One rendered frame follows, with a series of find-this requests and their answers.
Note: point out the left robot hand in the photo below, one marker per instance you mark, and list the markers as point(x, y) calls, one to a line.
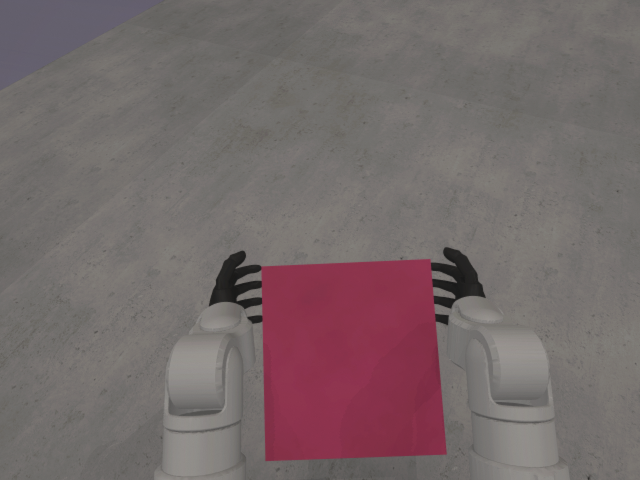
point(225, 289)

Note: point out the robot right forearm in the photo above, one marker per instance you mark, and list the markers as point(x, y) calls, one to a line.
point(509, 394)

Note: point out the right robot hand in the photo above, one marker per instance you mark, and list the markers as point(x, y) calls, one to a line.
point(465, 276)

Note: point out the carton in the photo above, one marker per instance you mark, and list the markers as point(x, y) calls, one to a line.
point(350, 359)

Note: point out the robot left forearm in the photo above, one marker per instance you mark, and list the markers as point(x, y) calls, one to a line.
point(203, 397)

